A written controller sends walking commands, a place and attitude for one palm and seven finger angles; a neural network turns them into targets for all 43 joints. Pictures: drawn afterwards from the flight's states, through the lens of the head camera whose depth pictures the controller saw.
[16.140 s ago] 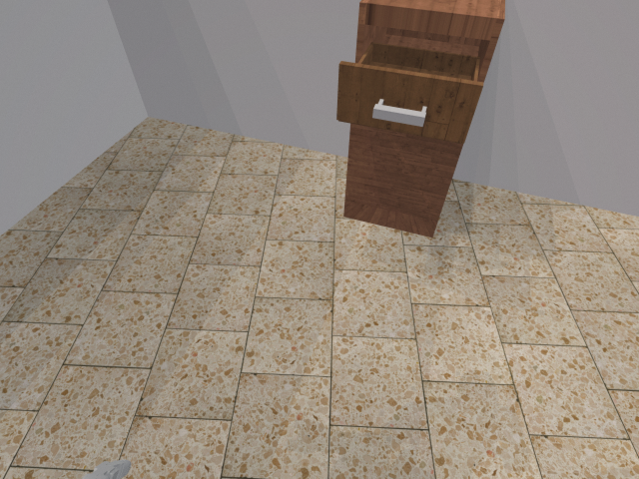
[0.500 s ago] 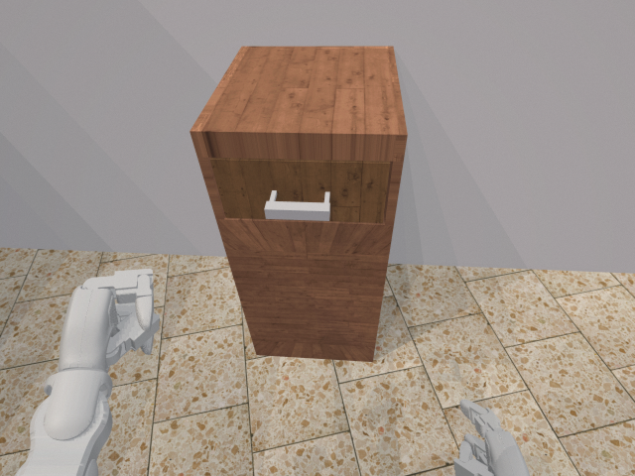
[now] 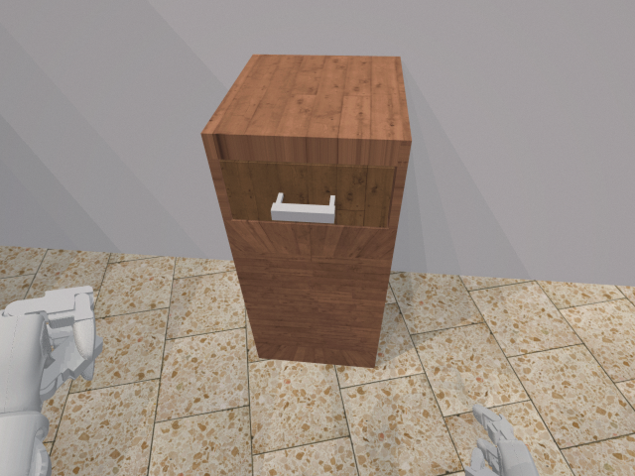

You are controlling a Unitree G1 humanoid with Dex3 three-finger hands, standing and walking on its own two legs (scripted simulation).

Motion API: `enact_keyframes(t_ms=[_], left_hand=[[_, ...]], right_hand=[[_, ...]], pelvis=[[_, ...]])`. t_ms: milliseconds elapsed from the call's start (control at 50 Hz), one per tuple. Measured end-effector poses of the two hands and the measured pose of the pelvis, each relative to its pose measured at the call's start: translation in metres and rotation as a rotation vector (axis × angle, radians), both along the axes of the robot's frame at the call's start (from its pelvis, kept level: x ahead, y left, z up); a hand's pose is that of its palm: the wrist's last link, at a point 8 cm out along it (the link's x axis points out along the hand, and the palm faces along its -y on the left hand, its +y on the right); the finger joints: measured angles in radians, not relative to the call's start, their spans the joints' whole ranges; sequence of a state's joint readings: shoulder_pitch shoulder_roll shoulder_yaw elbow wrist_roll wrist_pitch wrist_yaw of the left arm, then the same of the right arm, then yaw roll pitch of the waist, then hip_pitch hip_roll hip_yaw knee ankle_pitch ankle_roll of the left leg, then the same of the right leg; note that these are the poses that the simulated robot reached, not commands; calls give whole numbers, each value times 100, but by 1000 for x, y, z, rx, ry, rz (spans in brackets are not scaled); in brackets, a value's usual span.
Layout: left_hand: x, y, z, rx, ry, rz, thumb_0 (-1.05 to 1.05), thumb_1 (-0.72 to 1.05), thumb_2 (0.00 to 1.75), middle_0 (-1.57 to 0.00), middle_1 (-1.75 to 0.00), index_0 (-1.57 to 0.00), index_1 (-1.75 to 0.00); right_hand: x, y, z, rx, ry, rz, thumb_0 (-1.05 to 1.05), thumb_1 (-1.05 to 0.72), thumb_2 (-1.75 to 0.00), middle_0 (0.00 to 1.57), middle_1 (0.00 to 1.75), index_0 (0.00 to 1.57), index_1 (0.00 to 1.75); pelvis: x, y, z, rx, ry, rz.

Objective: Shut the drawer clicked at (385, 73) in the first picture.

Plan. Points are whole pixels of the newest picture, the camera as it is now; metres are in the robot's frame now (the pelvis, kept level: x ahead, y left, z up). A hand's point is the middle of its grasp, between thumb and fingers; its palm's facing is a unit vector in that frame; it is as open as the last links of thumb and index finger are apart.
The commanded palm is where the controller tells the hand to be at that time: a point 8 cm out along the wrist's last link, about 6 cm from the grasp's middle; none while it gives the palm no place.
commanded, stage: step back with the hand held close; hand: left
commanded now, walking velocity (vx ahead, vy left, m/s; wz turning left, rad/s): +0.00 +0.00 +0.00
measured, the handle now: (304, 205) +0.64 +0.12 -0.03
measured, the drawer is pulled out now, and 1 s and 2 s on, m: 0.00 0.00 0.00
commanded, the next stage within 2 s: stop stepping back and stand still in 1.80 s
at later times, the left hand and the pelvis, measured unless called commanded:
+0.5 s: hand (59, 366) +0.15 +0.26 +0.16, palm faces +0.36 -0.77 -0.52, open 3.2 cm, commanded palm +0.10 +0.29 +0.18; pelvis -0.04 +0.02 -0.01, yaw -1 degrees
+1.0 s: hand (21, 403) +0.12 +0.27 +0.17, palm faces +0.41 -0.75 -0.53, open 3.2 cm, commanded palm +0.05 +0.29 +0.18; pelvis -0.08 +0.01 -0.01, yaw +1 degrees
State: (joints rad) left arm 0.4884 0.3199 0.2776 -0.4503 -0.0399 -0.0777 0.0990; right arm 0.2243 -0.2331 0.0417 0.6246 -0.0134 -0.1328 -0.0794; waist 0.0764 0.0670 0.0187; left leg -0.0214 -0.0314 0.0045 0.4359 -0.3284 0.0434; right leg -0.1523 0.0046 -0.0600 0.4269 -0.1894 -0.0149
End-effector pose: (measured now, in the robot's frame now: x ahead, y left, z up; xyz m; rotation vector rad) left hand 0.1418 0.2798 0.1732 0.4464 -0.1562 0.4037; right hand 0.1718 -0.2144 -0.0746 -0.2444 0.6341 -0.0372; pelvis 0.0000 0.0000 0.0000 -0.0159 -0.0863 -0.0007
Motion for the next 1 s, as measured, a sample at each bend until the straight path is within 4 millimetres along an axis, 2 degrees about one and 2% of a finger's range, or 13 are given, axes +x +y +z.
enact_keyframes(t_ms=[60,140,260,320,380,480,580,740,860,940,1000], left_hand=[[2,-3,5,21,-14,-15,1,89,90,-141,-160,-140,-160],[9,3,15,93,-48,-20,1,89,90,-141,-160,-140,-160],[14,0,-1,98,43,-85,1,89,90,-141,-160,-140,-160],[8,1,-4,116,80,-114,1,89,89,-141,-160,-140,-159],[-3,6,1,147,67,-119,1,88,89,-141,-160,-140,-159],[-23,16,10,174,-2,-84,1,88,89,-141,-160,-140,-159],[-38,18,4,165,-33,-41,1,89,89,-141,-160,-140,-159],[-50,8,-7,129,-58,-91,1,89,90,-141,-160,-140,-159],[-57,15,-1,183,-76,-111,1,88,89,-141,-160,-140,-159],[-62,23,13,232,-109,-75,1,88,89,-141,-160,-140,-159],[-65,22,14,237,-117,-72,1,88,90,-141,-160,-140,-159]], right_hand=[[-3,-2,0,6,0,-7,2,-90,-90,20,30,20,30],[-10,-8,-2,4,29,-39,2,-90,-90,20,30,20,30],[-29,-23,-9,-20,97,-123,2,-90,-90,20,30,20,30],[-39,-27,-11,-28,114,-164,2,-90,-90,20,30,20,30],[-46,-27,-11,-31,113,-186,2,-90,-90,20,30,20,30],[-53,-19,-8,-26,78,-179,2,-91,-90,20,30,20,30],[-58,-10,-8,-5,33,-152,2,-90,-90,20,30,20,30],[-82,-12,-10,-40,70,-126,2,-90,-90,20,30,20,30],[-104,-16,-6,-76,93,-159,2,-90,-90,20,30,20,30],[-107,-16,-8,-75,102,-157,2,-90,-90,20,30,20,30],[-103,-16,-10,-67,101,-139,2,-90,-90,20,30,20,30]], pelvis=[[1,-2,0,-1,5,-3],[-4,-3,0,-7,49,-2],[-12,6,-2,5,99,-13],[-16,11,-4,14,106,-17],[-21,14,-6,20,101,-16],[-35,17,-9,32,84,-21],[-50,16,-14,35,73,-22],[-70,13,-17,12,92,-7],[-74,17,-16,4,94,11],[-72,16,-14,-7,106,23],[-77,13,-15,4,112,14]])
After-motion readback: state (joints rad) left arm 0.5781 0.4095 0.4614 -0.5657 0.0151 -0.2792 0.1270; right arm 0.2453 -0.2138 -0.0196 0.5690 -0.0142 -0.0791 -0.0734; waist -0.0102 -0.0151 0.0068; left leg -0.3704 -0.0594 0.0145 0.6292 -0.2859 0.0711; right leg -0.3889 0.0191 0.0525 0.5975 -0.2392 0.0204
